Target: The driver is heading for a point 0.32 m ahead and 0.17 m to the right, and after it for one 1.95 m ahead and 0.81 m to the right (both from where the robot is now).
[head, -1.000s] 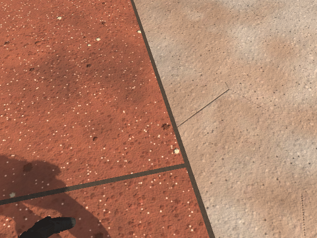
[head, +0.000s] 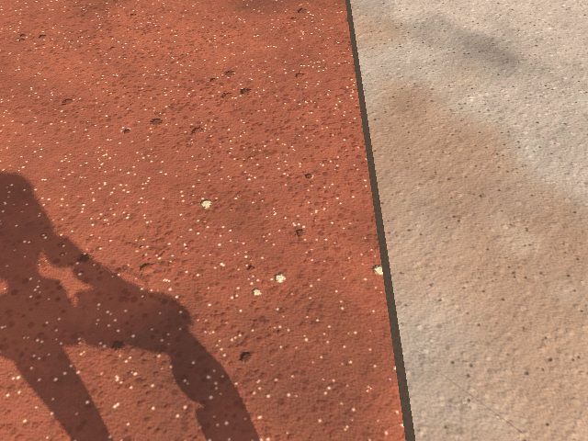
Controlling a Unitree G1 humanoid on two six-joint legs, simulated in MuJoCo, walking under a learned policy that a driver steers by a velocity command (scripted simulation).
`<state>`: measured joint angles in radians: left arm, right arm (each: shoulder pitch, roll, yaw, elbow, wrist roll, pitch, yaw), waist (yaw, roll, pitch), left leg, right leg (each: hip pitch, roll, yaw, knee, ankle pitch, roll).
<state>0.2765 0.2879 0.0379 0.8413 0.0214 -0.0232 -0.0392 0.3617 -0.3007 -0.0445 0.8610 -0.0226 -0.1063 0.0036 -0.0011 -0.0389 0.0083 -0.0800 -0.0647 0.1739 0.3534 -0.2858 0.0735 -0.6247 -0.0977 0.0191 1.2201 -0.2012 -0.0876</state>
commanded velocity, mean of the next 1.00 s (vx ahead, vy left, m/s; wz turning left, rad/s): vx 0.29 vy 0.00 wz -0.74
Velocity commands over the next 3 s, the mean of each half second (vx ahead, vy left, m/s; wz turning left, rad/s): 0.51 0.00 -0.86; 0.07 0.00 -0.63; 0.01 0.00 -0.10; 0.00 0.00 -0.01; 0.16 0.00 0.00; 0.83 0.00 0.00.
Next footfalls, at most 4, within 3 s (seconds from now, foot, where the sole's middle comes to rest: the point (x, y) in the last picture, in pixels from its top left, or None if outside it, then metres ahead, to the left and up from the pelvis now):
0.22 right None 0.42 -0.08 -0.78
0.64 left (291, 399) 0.61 0.03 -0.78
1.02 right None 0.41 -0.11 -0.78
2.58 left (300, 376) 0.67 0.01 -0.78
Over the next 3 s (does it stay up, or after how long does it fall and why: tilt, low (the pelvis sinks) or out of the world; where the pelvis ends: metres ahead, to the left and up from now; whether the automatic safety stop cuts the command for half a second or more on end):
stays up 0.74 -0.21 -0.03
